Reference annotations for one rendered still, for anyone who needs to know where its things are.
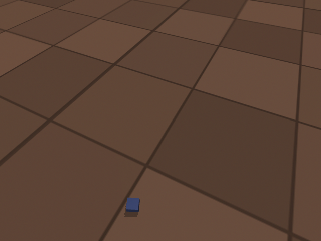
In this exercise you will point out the small box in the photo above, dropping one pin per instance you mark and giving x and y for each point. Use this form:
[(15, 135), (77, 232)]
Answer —
[(132, 205)]

